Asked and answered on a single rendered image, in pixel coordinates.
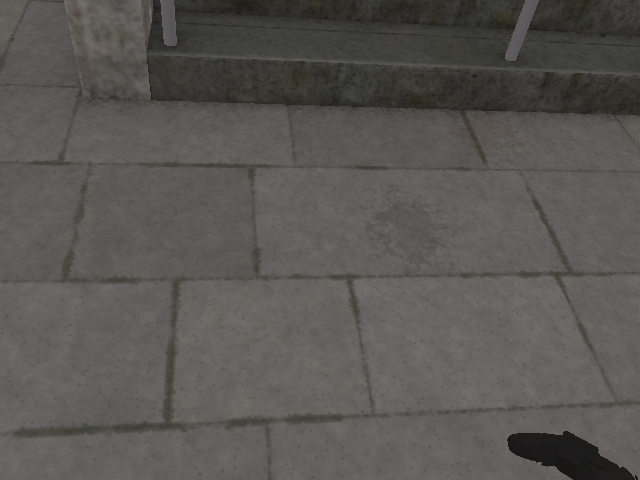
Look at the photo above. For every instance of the robot right hand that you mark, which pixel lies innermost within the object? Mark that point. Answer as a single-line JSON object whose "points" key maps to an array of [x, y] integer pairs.
{"points": [[572, 456]]}

